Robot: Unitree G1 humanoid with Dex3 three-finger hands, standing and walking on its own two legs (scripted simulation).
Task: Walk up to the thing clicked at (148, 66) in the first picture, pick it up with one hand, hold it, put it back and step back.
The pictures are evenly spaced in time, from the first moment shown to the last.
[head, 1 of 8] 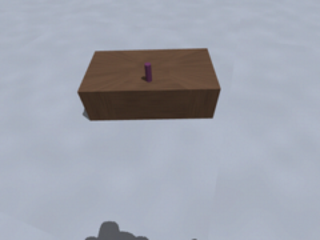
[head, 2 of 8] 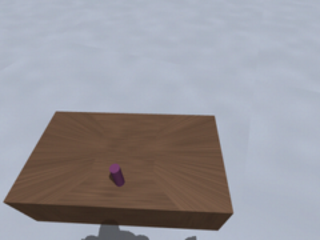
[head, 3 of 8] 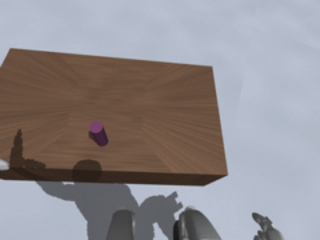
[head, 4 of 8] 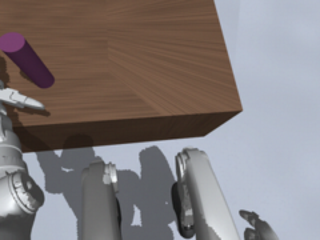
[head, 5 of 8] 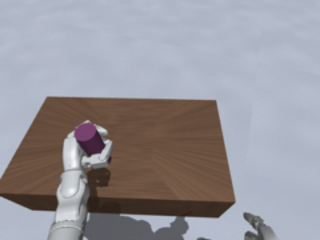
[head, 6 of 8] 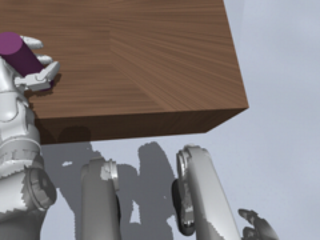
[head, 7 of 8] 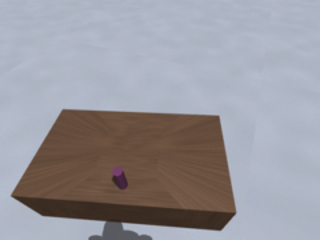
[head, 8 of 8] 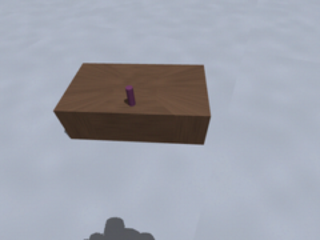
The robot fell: no
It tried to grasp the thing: yes
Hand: left
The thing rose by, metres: 0.39
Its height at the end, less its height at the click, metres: +0.00
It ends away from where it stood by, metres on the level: 0.03
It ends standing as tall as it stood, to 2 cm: yes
